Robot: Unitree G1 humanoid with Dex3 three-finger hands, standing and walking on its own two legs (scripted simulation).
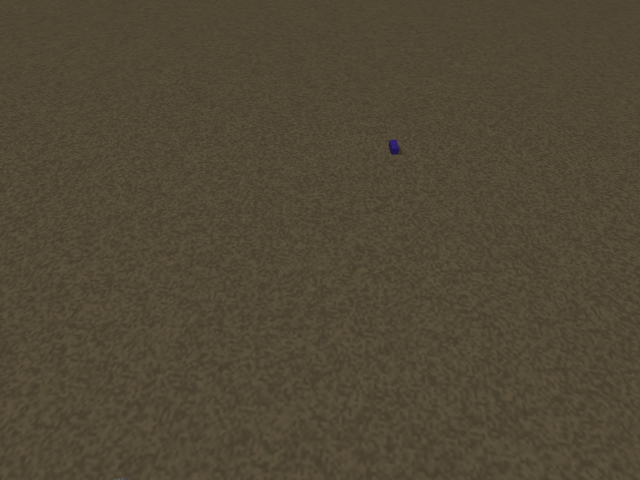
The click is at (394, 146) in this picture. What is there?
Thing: small brick
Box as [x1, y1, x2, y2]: [389, 140, 398, 153]
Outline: 390,140 389,147 391,153 397,153 398,146 396,140
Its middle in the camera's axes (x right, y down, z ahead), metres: +0.38 -0.45 +1.99
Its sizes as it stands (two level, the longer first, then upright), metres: 0.073 0.036 0.035
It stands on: the floor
